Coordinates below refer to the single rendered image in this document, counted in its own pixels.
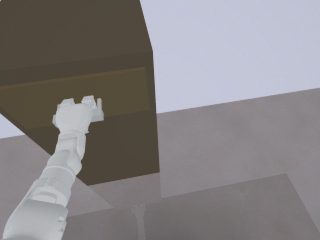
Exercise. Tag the left robot hand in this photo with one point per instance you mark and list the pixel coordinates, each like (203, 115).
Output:
(71, 116)

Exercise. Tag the left robot forearm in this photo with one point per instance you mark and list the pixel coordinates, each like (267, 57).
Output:
(57, 178)

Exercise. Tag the left robot upper arm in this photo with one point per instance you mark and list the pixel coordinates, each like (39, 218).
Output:
(38, 220)

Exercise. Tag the cabinet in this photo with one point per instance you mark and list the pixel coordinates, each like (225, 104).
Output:
(52, 39)

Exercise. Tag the drawer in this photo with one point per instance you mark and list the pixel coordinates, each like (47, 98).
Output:
(34, 104)

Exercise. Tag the handle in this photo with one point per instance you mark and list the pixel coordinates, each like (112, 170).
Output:
(98, 114)

